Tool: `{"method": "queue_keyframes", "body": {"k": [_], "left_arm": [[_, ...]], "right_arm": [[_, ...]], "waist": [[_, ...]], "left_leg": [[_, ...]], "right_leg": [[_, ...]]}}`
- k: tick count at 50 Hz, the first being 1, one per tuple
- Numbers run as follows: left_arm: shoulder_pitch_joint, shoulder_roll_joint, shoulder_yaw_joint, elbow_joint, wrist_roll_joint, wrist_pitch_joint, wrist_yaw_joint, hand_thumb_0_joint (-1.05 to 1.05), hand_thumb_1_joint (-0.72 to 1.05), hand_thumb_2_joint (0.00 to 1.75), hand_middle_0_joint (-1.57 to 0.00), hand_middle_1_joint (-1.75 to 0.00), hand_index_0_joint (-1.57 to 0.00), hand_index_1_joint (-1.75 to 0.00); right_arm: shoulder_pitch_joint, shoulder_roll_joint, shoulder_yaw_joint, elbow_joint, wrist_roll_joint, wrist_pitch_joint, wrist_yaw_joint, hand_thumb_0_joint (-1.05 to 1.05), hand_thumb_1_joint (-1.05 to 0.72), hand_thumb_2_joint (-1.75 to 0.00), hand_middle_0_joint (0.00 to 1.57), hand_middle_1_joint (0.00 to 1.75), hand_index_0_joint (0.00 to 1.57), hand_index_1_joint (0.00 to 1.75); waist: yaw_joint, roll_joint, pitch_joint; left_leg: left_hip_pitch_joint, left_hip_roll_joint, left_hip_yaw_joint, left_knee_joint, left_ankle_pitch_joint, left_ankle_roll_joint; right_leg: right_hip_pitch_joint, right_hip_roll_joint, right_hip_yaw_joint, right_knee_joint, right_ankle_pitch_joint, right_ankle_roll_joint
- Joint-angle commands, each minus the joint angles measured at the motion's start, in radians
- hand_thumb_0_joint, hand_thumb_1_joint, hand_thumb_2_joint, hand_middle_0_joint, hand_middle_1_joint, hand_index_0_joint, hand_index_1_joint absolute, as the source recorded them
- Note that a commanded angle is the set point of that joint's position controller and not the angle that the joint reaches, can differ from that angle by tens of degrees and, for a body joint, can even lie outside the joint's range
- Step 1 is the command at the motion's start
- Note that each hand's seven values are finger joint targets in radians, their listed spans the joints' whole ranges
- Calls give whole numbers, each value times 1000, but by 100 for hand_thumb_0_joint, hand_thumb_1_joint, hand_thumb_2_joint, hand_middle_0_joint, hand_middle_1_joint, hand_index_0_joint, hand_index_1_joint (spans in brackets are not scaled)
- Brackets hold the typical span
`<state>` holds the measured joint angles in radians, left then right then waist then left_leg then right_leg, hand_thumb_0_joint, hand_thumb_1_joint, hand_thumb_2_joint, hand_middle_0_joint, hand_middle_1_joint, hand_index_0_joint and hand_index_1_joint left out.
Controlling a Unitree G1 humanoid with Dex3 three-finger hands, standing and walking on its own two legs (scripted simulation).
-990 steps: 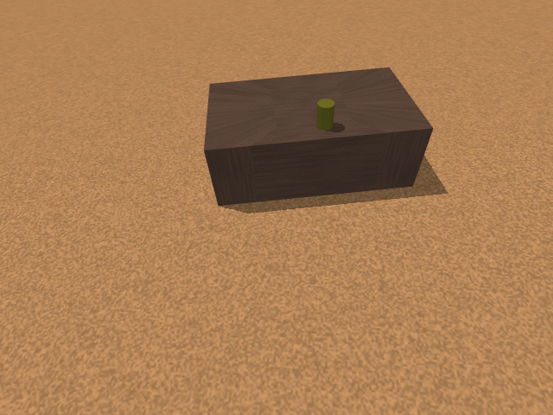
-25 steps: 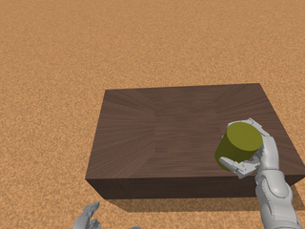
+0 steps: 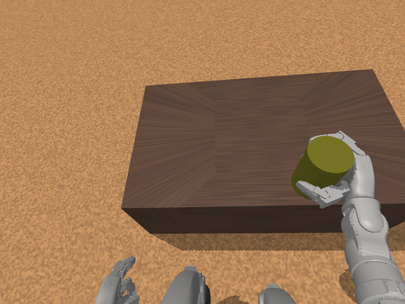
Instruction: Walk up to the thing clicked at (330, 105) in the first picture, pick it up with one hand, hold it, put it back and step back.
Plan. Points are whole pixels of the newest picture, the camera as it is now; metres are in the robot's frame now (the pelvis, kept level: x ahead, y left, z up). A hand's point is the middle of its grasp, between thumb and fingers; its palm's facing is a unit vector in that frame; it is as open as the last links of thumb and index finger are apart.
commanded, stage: crouch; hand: right
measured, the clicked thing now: (319, 169) +0.38 -0.17 +0.02
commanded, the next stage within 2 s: lower in 1.00 s
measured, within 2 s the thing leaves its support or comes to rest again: neither
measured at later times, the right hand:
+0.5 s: hand (298, 166) +0.46 -0.17 -0.11, palm faces +0.04 +1.00 +0.01, open 10.6 cm
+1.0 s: hand (294, 163) +0.49 -0.17 -0.16, palm faces +0.05 +1.00 -0.01, open 10.6 cm
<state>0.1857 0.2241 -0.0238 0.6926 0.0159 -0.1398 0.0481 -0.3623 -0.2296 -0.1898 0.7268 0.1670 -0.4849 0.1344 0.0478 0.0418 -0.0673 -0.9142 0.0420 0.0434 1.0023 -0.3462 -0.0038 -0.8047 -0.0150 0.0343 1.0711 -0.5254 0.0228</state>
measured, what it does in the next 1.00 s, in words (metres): lowers itself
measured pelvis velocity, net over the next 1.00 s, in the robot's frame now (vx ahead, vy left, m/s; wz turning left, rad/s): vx -0.05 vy -0.02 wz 0.00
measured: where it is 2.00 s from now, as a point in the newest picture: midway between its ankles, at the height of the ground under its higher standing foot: outside the picture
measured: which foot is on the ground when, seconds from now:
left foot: down 0.00-1.00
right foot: down 0.00-1.00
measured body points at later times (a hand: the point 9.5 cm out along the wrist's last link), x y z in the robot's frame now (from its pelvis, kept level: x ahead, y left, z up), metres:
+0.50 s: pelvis -0.03 -0.01 -0.12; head +0.15 -0.03 +0.30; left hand +0.04 +0.25 -0.25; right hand +0.45 -0.22 -0.11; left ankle +0.08 +0.13 -0.66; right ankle +0.00 -0.13 -0.66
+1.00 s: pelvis -0.05 -0.02 -0.18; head +0.16 -0.03 +0.22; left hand +0.01 +0.26 -0.30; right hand +0.49 -0.23 -0.16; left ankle +0.08 +0.12 -0.66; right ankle +0.00 -0.13 -0.66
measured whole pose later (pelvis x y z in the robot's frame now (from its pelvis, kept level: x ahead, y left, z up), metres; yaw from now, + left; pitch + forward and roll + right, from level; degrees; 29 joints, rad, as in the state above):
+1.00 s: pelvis -0.05 -0.02 -0.18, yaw +0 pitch +35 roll +2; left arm 0.23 0.28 -0.03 0.68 0.06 -0.07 -0.02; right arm -0.99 -0.43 -0.40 1.17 0.02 -0.50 0.11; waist 0.19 -0.03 -0.16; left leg -1.80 0.08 0.02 1.66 -0.46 -0.02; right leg -1.70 0.03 0.05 1.79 -0.70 0.01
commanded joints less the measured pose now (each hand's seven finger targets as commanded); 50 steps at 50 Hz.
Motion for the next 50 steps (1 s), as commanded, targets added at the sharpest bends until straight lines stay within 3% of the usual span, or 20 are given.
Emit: {"method": "queue_keyframes", "body": {"k": [1, 3, 4, 8, 11, 12, 13, 16, 19, 24, 27, 28, 29, 31, 33, 37, 43, 47, 48, 50], "left_arm": [[70, 153, 60, -81, 10, -41, 0, 0, 90, 91, -20, -31, -20, -30], [99, 163, 63, -78, 11, -34, -3, 0, 90, 91, -19, -31, -20, -30], [104, 172, 65, -68, 14, -31, -8, 0, 89, 92, -20, -30, -20, -30], [128, 194, 70, -83, 21, -19, -26, 0, 88, 91, -19, -30, -19, -30], [134, 194, 72, -85, 17, -7, -41, 0, 88, 91, -20, -30, -20, -31], [139, 196, 73, -83, 17, -5, -45, 0, 88, 91, -20, -31, -20, -31], [146, 205, 76, -82, 14, -3, -48, 0, 89, 91, -20, -31, -20, -31], [158, 211, 81, -71, 19, 5, -56, 0, 89, 91, -20, -31, -20, -31], [170, 213, 80, -60, 24, 11, -60, 0, 90, 90, -20, -31, -21, -30], [177, 212, 79, -53, 35, 21, -61, 0, 90, 90, -20, -30, -20, -30], [174, 207, 75, -67, 39, 26, -66, 0, 90, 90, -20, -30, -20, -30], [180, 211, 77, -64, 39, 28, -63, 0, 90, 90, -20, -30, -20, -30], [176, 209, 70, -66, 37, 31, -63, 0, 90, 90, -20, -30, -20, -30], [192, 219, 72, -58, 40, 36, -61, 0, 90, 90, -20, -30, -20, -30], [202, 225, 72, -61, 40, 36, -60, 0, 90, 90, -20, -30, -20, -30], [203, 229, 74, -56, 40, 38, -58, 0, 90, 90, -20, -30, -20, -30], [225, 236, 68, -46, 45, 47, -62, 0, 89, 91, -20, -30, -20, -30], [227, 239, 61, -43, 45, 51, -62, 0, 90, 90, -20, -31, -21, -30], [229, 243, 63, -50, 45, 55, -62, 0, 90, 90, -20, -31, -21, -30], [235, 251, 67, -66, 46, 57, -61, 0, 89, 91, -20, -31, -20, -31]], "right_arm": [[-544, -214, -85, -191, 6, -169, 19, 0, -6, -129, 126, 142, 131, 142], [-550, -189, -74, -75, 1, -169, 33, 0, -8, -129, 126, 141, 130, 141], [-563, -207, -100, -30, 0, -173, 35, 0, -8, -128, 124, 139, 129, 139], [-649, -247, -132, -16, -13, -183, 43, 0, -11, -129, 126, 141, 130, 141], [-692, -234, -143, 25, -13, -174, 38, 0, -11, -130, 126, 141, 130, 141], [-710, -206, -124, 37, -14, -170, 37, 0, -13, -130, 127, 141, 130, 141], [-712, -221, -148, 52, -15, -170, 35, 0, -12, -131, 127, 142, 131, 142], [-736, -234, -152, 73, -34, -173, 25, 0, -16, -131, 128, 143, 132, 143], [-822, -282, -189, 82, -49, -186, 13, 0, -18, -134, 131, 145, 134, 145], [-904, -346, -223, 114, -75, -191, -11, 0, -20, -138, 134, 149, 138, 149], [-950, -352, -212, 109, -90, -186, -12, 0, -18, -137, 133, 149, 137, 149], [-947, -375, -227, 141, -100, -180, -16, 0, -17, -138, 133, 150, 137, 150], [-982, -362, -207, 119, -102, -179, -12, 0, -19, -138, 133, 149, 137, 149], [-1000, -376, -211, 138, -110, -167, -10, 0, -18, -139, 134, 150, 138, 151], [-1019, -350, -197, 166, -108, -153, -5, 0, -16, -139, 134, 151, 138, 151], [-1057, -381, -213, 169, -104, -133, -11, 0, -13, -139, 133, 150, 137, 150], [-1081, -421, -227, 173, -121, -126, -14, 0, -19, -137, 133, 149, 137, 149], [-1091, -399, -226, 200, -122, -116, -13, 0, -18, -138, 132, 149, 136, 149], [-1107, -435, -246, 192, -122, -115, -19, 0, -22, -138, 134, 149, 138, 149], [-1136, -441, -234, 169, -131, -110, -17, 0, -19, -137, 133, 148, 136, 148]], "waist": [[24, -125, -555], [44, -101, -582], [36, -112, -570], [28, -169, -680], [40, -134, -672], [59, -112, -677], [63, -101, -694], [72, -99, -713], [92, -111, -727], [97, -123, -713], [106, -157, -754], [108, -146, -768], [123, -158, -765], [123, -204, -803], [146, -195, -801], [148, -176, -779], [150, -223, -794], [166, -218, -757], [155, -225, -788], [164, -229, -829]], "left_leg": [[210, -9, -63, 59, 131, 18], [172, -13, -52, 113, 184, 27], [121, -13, -45, 147, 179, 30], [50, -8, -40, 226, 213, 45], [41, -3, -41, 251, 192, 45], [39, -4, -35, 256, 184, 43], [12, -4, -32, 276, 189, 44], [-29, -3, -28, 316, 168, 46], [-91, -1, -26, 354, 155, 46], [-155, 3, -36, 370, 49, 40], [-165, 7, -45, 389, 16, 39], [-157, 7, -51, 392, 15, 37], [-176, 9, -43, 401, 9, 36], [-216, 8, -35, 437, 55, 45], [-236, 8, -31, 447, 59, 46], [-221, 12, -44, 442, 27, 37], [-289, 14, -37, 508, 77, 47], [-365, 15, -23, 530, 40, 46], [-351, 13, -27, 527, 23, 45], [-326, 15, -30, 530, 33, 44]], "right_leg": [[-111, 30, -19, -16, 161, -30], [-165, 33, -19, 38, 216, -25], [-197, 36, -14, 61, 222, -22], [-203, 35, -8, 133, 308, -12], [-300, 37, -7, 157, 246, -19], [-311, 40, -3, 165, 230, -22], [-316, 37, 5, 181, 241, -22], [-352, 38, 11, 217, 220, -22], [-389, 38, 15, 264, 207, -25], [-479, 42, 0, 302, 79, -35], [-529, 43, -5, 323, 33, -38], [-545, 43, -8, 339, 31, -39], [-543, 46, -2, 335, 27, -39], [-504, 42, 5, 350, 83, -29], [-514, 40, 11, 370, 88, -30], [-592, 43, -3, 402, 39, -40], [-607, 41, 0, 441, 101, -30], [-607, 40, 16, 441, 71, -28], [-612, 43, 11, 445, 52, -32], [-617, 45, 5, 457, 53, -33]]}}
